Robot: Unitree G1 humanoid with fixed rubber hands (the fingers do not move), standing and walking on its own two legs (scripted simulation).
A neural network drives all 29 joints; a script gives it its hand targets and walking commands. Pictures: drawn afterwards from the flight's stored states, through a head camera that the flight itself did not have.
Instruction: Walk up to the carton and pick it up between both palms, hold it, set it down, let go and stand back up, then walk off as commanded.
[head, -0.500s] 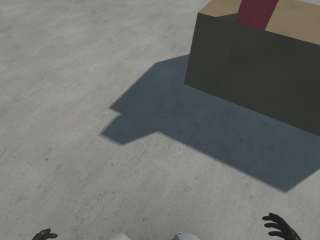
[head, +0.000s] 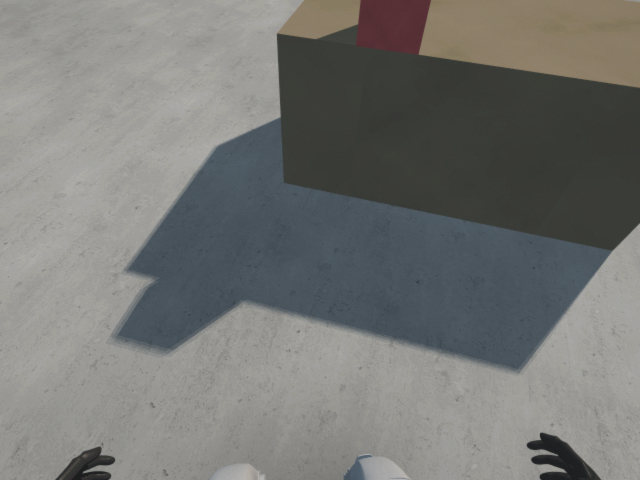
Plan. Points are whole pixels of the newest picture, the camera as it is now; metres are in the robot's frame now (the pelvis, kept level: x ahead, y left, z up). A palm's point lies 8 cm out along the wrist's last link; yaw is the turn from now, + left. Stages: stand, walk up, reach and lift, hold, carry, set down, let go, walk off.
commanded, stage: walk up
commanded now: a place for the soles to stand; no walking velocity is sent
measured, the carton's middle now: out of the picture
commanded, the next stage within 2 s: none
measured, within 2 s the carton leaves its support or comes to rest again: neither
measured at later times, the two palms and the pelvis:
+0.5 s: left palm (167, 343) +0.32 +0.22 -0.07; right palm (611, 434) +0.19 -0.39 -0.08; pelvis +0.15 -0.06 +0.00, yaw -9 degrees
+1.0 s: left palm (212, 256) +0.48 +0.17 -0.07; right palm (602, 375) +0.26 -0.41 -0.07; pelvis +0.28 -0.09 +0.01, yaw -13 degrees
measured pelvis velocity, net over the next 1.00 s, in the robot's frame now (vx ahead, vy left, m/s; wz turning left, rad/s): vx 0.28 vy -0.09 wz -0.24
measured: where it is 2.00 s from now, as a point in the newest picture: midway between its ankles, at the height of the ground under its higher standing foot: (360, 362)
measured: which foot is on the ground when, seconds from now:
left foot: up 0.00-0.02, down 0.04-0.40, up 0.42-0.64, down 0.66-1.00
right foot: down 0.00-0.06, up 0.08-0.36, down 0.38-0.70, up 0.72-1.00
